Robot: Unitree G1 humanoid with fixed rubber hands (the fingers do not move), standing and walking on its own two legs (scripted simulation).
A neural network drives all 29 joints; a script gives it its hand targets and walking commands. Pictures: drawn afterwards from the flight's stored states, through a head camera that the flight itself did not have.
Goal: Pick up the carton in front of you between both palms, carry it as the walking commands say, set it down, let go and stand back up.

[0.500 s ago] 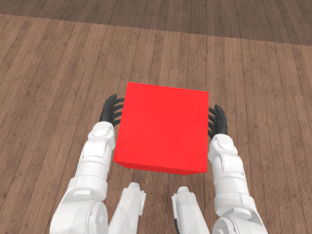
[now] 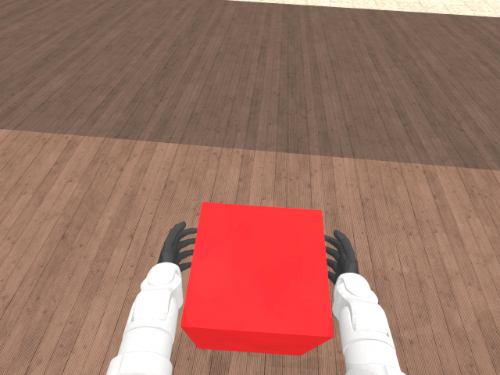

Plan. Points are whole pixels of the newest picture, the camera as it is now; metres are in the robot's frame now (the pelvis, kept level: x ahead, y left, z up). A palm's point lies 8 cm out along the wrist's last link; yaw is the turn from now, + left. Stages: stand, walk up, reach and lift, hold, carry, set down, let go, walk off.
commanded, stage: reach and lift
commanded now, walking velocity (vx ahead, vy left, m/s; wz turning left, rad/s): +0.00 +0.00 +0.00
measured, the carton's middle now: (255, 284) +0.30 +0.00 -0.10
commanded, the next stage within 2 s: hold in 1.24 s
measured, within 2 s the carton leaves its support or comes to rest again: neither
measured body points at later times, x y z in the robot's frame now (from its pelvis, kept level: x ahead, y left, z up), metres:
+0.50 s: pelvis +0.00 +0.00 +0.03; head -0.03 -0.01 +0.48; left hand +0.30 +0.15 +0.05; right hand +0.30 -0.15 +0.05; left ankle +0.01 +0.13 -0.71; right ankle +0.01 -0.13 -0.71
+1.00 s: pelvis +0.00 +0.00 +0.03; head -0.03 +0.00 +0.48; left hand +0.31 +0.15 +0.06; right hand +0.31 -0.15 +0.05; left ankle +0.01 +0.13 -0.71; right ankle +0.01 -0.13 -0.71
